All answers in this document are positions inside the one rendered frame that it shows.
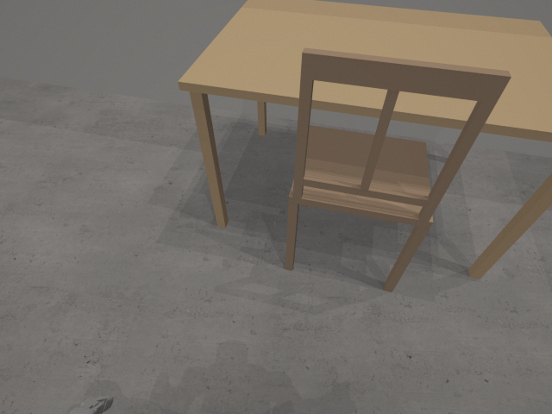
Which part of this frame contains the robot left hand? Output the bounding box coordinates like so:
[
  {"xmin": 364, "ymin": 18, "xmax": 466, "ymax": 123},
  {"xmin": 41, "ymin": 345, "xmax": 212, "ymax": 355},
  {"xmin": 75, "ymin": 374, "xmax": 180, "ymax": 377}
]
[{"xmin": 69, "ymin": 395, "xmax": 114, "ymax": 414}]

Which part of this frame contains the table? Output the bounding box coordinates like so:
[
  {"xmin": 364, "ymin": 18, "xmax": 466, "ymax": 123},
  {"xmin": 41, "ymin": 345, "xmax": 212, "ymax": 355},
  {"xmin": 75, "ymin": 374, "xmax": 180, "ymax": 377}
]
[{"xmin": 178, "ymin": 0, "xmax": 552, "ymax": 279}]

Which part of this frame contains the chair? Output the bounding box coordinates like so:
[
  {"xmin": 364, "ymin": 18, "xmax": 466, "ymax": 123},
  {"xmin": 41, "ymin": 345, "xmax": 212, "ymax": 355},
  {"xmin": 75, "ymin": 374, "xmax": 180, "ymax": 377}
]
[{"xmin": 285, "ymin": 48, "xmax": 511, "ymax": 292}]

